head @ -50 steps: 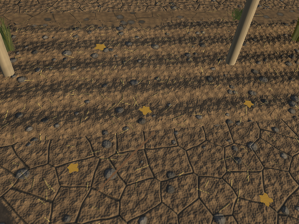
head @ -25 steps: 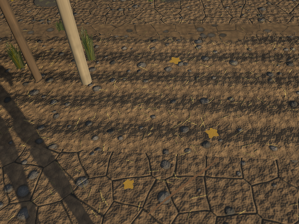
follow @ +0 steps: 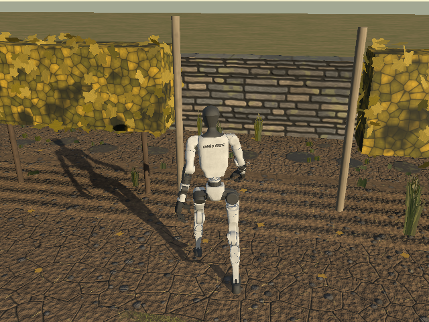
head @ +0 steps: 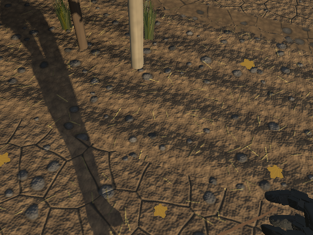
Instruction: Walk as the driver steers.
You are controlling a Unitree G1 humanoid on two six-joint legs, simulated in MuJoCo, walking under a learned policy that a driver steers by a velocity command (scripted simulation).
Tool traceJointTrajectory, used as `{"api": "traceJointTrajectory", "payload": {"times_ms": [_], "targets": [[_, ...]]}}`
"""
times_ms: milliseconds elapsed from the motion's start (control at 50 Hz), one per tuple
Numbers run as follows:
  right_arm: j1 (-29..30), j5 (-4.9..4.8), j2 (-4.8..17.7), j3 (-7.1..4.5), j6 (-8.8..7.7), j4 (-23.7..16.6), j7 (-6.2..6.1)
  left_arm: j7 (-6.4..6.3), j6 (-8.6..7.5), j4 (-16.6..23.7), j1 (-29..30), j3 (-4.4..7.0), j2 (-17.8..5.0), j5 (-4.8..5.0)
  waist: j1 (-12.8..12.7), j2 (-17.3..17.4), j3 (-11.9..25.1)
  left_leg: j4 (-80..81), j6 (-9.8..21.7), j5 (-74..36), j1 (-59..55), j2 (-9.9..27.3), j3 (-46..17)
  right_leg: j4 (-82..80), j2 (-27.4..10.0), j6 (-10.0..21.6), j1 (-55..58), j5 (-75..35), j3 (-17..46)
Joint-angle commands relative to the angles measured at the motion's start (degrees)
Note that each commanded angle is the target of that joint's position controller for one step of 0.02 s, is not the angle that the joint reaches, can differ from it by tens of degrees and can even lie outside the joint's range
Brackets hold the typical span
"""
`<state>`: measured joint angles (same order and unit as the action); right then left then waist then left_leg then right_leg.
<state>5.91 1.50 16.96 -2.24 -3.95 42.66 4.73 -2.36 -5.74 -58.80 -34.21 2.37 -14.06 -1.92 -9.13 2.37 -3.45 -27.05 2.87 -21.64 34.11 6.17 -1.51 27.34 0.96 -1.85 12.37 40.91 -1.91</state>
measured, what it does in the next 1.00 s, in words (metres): goes down, turning right: left foot 0.15 m lower, then right foot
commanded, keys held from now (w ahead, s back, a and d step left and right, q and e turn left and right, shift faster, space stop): w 0.12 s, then w+e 0.88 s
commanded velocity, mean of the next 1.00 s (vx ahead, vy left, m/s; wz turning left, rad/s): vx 0.50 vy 0.00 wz -0.37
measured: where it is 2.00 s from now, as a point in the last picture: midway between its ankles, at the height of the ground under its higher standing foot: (232, 147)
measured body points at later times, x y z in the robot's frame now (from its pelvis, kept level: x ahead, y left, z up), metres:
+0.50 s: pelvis +0.30 +0.07 -0.08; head +0.33 +0.06 +0.36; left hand +0.51 +0.26 -0.20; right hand +0.21 -0.15 -0.24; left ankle +0.20 +0.14 -0.82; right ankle +0.43 -0.03 -0.79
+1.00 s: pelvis +0.55 +0.02 -0.08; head +0.59 +0.00 +0.37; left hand +0.64 +0.29 -0.21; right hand +0.65 -0.28 -0.19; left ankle +0.76 +0.10 -0.78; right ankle +0.42 -0.01 -0.82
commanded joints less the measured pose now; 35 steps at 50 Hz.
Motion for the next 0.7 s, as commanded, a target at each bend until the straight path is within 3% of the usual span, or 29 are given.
{"api": "traceJointTrajectory", "payload": {"times_ms": [20,40,60,80,100,120,140,160,180,200,220,240,260,300,320,360,400,480,520,560,580,600,620,640,660,680,700], "targets": [[-16.10,-0.36,3.31,-0.83,1.13,6.22,-0.82,0.25,-0.41,3.13,8.54,1.44,-8.78,0.72,11.04,-1.50,0.94,2.65,0.03,-10.16,-26.29,-1.26,2.58,11.77,-7.91,9.70,-18.63,-37.34,4.01],[-27.44,0.56,6.10,-1.92,1.04,10.90,-2.01,0.15,0.79,2.15,7.72,1.61,-8.95,0.74,15.67,-0.50,6.74,4.01,0.74,-9.49,-36.78,-2.27,4.56,28.99,-6.34,8.29,-18.72,-43.84,2.20],[-37.04,2.29,9.52,-3.29,0.98,14.13,-2.71,0.21,1.49,0.59,6.01,1.68,-8.27,1.16,20.54,3.85,10.11,5.53,0.37,-9.78,-48.70,-1.48,6.93,50.29,-2.82,6.57,-25.98,-34.81,0.28],[-36.92,3.38,12.26,-3.68,0.72,14.43,-2.82,-0.16,2.01,-1.23,1.86,2.18,-4.80,1.87,18.48,12.21,9.33,-1.99,0.81,-17.41,-54.68,4.80,0.48,78.69,4.75,4.91,-40.55,7.74,1.54],[-36.93,2.03,12.55,-3.07,0.14,11.85,-2.54,-0.84,1.00,-0.80,-11.13,1.92,-2.26,5.71,10.39,17.45,22.78,-20.52,3.72,-48.75,-69.89,18.64,-9.68,84.14,2.93,4.95,-51.82,7.68,13.71],[-34.41,0.72,10.21,-3.07,0.83,10.72,-2.14,-1.30,0.47,-0.41,-7.12,1.87,-4.76,5.03,12.42,10.54,26.98,-13.73,6.02,-34.80,-66.73,20.08,-15.91,81.73,-0.42,4.91,-55.26,-0.50,10.80],[-30.25,0.14,10.54,-3.50,1.31,10.91,-2.96,-1.24,1.53,0.73,-3.23,1.34,-4.39,3.26,10.55,9.20,22.12,-1.56,9.51,-1.01,-54.13,20.74,-23.01,79.40,-0.87,3.90,-57.09,-7.50,5.25],[-24.03,0.38,6.80,-2.44,1.58,9.43,-4.10,-0.59,2.73,1.01,1.95,1.23,-4.10,0.90,8.84,2.87,15.56,6.07,9.35,20.94,-41.31,17.77,-23.76,76.57,-2.93,3.66,-55.46,-12.79,2.84],[-23.76,0.12,6.45,-2.16,0.49,8.68,-4.57,0.66,4.00,1.70,3.39,0.92,-3.72,-0.88,8.97,5.54,12.96,7.40,12.00,25.87,-32.17,19.73,-23.69,74.20,-4.78,4.85,-52.31,-15.38,3.92],[-21.19,-0.14,4.11,-1.20,-0.53,8.38,-4.25,2.00,4.89,2.15,5.97,0.83,-3.93,-1.39,6.98,1.78,7.11,10.53,10.32,27.29,-20.71,16.62,-18.60,62.45,-6.92,5.38,-47.28,-20.41,5.75],[-21.10,-0.10,4.40,-1.49,-1.56,9.62,-4.23,2.49,5.54,3.04,9.32,0.87,-2.42,-1.72,6.18,3.40,3.38,11.43,9.54,26.44,-14.26,15.55,-16.53,58.72,-7.04,5.73,-45.59,-23.35,6.68],[-21.00,-0.11,4.55,-1.59,-2.42,10.65,-4.32,3.20,5.70,4.61,12.94,0.38,-0.66,-0.79,4.84,1.77,0.14,14.18,8.20,26.35,-8.93,11.71,-11.61,48.50,-7.59,4.34,-43.84,-28.66,7.02],[-22.33,0.08,4.21,-1.49,-2.97,11.15,-4.55,3.65,5.55,5.16,14.76,0.43,-0.52,-0.84,5.43,2.65,0.10,14.38,9.22,21.22,-11.04,11.21,-9.56,44.95,-6.56,3.82,-44.84,-31.32,6.38],[-25.06,-0.16,0.88,-0.80,-3.01,12.00,-4.70,3.94,4.79,6.03,17.59,0.19,-0.44,-0.43,5.68,1.94,1.27,13.39,9.17,10.83,-16.79,10.71,-4.75,37.19,-6.65,4.12,-47.07,-35.45,6.61],[-25.20,-0.40,-0.31,-0.49,-2.87,11.94,-4.70,4.32,4.38,6.56,19.60,0.04,-0.36,-0.10,5.93,1.49,0.67,13.54,8.17,8.84,-17.95,9.51,-1.36,31.69,-6.51,4.61,-46.77,-38.38,6.00],[-26.90,-0.83,-0.46,-0.22,-2.49,12.32,-5.00,5.10,3.82,8.36,25.39,-0.73,0.66,0.62,7.38,1.43,0.43,14.97,5.85,7.64,-20.55,7.76,3.65,22.14,-5.41,6.06,-44.27,-44.11,2.21],[-29.99,-1.06,0.77,-0.45,-2.14,13.22,-5.39,5.76,3.99,10.19,31.33,-1.04,0.71,0.88,9.26,1.16,-0.80,16.43,4.41,7.66,-24.24,7.48,6.14,17.90,-4.47,7.16,-43.75,-44.83,-1.10],[-35.54,-0.28,2.11,-0.83,-0.62,14.99,-6.18,5.93,4.14,12.89,37.50,-1.03,0.37,0.44,11.52,-0.91,-2.32,13.24,4.00,3.02,-36.81,9.10,8.81,11.58,-2.71,8.94,-47.59,-36.80,-3.94],[-35.92,0.08,3.14,-1.06,0.01,15.20,-6.57,5.62,4.11,13.31,37.27,-0.72,0.16,0.19,10.97,0.19,-1.18,7.77,3.99,-9.47,-39.86,9.25,10.80,9.57,0.08,10.25,-44.07,-29.54,-6.41],[-34.51,0.52,4.91,-1.48,0.69,14.77,-6.68,5.19,4.06,11.31,29.99,0.26,-1.32,-0.12,7.77,2.15,2.86,-4.89,4.18,-21.11,-40.39,9.11,12.87,7.48,3.90,12.84,-35.37,-23.94,-8.08],[-32.83,0.18,5.55,-1.63,0.92,13.91,-6.51,4.74,3.73,8.94,21.57,1.25,-3.13,-0.49,3.91,1.40,7.08,-16.28,3.15,-18.06,-34.74,8.63,14.40,3.30,4.23,15.02,-23.70,-26.13,-6.00],[-30.54,-0.43,4.47,-1.30,0.63,11.38,-6.09,3.78,3.58,6.89,11.91,3.17,-8.60,-1.46,-0.32,-3.94,13.11,-33.81,1.17,-0.39,-21.50,6.60,15.41,-0.62,-5.27,19.17,-8.77,-22.29,8.21],[-30.33,-0.48,-0.76,-0.49,0.04,7.12,-4.45,3.31,4.23,7.93,12.61,4.44,-14.39,-0.77,3.68,-16.05,15.58,-53.36,-1.88,54.01,4.98,-7.38,11.96,-7.33,-21.91,28.29,6.19,-24.10,40.64],[-22.03,0.58,4.01,-1.57,-0.33,5.93,-4.34,3.15,5.09,6.88,10.81,4.25,-13.09,1.13,1.00,-5.34,12.05,-53.47,-1.25,50.98,12.39,-5.55,0.28,-10.54,-20.52,26.76,4.95,-22.95,40.84],[-20.16,-0.46,3.22,-1.47,-1.04,4.60,-4.14,2.79,5.26,6.78,14.97,3.78,-11.35,1.33,3.70,-5.13,4.69,-49.05,-1.11,45.69,13.82,-2.68,-0.26,-11.81,-19.42,24.43,-2.28,-26.23,33.25],[-21.27,-0.60,3.10,-1.54,-1.32,5.16,-4.31,2.74,5.10,7.21,18.26,3.24,-8.68,1.46,6.85,-1.28,0.95,-43.18,-1.45,42.48,9.46,-0.92,-0.02,-13.28,-16.42,21.77,-10.13,-32.88,28.00],[-22.23,0.03,2.40,-1.51,-0.75,5.75,-4.54,2.38,4.54,7.80,20.76,3.01,-7.78,1.67,9.15,-1.36,-0.37,-39.32,-2.30,41.71,5.08,-0.12,0.06,-13.72,-13.37,19.95,-15.29,-38.84,23.40]]}}
Velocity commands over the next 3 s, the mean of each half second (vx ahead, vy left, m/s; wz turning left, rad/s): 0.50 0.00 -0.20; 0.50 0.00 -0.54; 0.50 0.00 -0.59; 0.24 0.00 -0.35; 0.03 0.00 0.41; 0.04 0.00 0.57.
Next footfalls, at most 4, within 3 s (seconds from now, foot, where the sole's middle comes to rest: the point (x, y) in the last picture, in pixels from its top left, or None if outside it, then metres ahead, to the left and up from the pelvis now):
0.06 left None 0.24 0.14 -0.86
0.58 right None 0.46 -0.02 -0.86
1.08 left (173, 163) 0.80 0.05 -0.86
1.58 right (242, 162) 0.87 -0.29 -0.86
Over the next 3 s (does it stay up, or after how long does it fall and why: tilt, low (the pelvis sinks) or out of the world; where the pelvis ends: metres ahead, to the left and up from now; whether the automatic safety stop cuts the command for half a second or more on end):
stays up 0.90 -0.28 -0.07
